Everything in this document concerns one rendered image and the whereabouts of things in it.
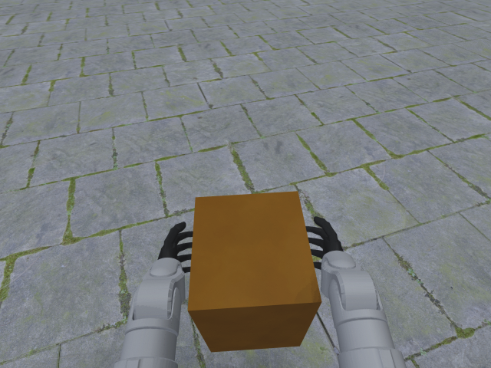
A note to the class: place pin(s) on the left robot forearm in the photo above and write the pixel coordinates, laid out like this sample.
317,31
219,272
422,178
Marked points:
154,318

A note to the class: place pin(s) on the left robot hand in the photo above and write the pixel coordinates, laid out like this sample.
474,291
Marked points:
171,248

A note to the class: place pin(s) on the right robot hand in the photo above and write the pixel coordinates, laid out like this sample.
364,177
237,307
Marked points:
330,240

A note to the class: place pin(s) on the carton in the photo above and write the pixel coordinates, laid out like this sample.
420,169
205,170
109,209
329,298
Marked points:
252,278

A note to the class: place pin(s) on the right robot forearm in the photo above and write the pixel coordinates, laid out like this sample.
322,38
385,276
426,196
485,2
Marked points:
359,319

